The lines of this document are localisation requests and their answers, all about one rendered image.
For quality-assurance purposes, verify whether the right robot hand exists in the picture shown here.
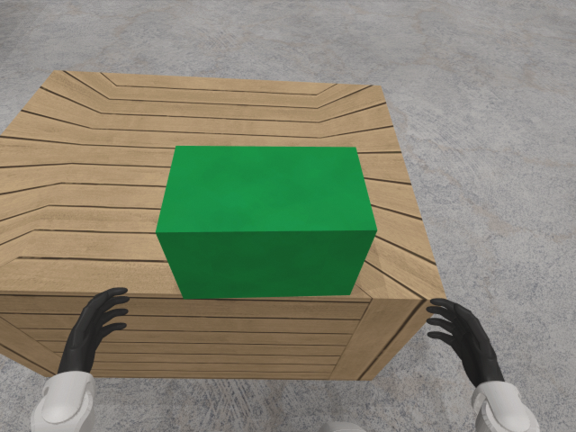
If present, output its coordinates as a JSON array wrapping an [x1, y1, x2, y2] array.
[[426, 298, 505, 388]]

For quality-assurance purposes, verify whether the right robot forearm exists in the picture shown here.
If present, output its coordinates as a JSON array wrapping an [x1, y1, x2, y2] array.
[[471, 381, 540, 432]]

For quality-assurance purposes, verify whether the pedestal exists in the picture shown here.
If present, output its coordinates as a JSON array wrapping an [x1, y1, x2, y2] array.
[[0, 70, 446, 381]]

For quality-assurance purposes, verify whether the carton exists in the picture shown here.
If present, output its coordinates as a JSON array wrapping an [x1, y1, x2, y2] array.
[[156, 146, 377, 299]]

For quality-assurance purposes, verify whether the left robot hand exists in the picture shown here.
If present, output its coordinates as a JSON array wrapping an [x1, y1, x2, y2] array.
[[58, 287, 130, 374]]

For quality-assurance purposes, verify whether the left robot forearm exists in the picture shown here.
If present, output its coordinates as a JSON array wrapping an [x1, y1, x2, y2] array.
[[31, 371, 96, 432]]

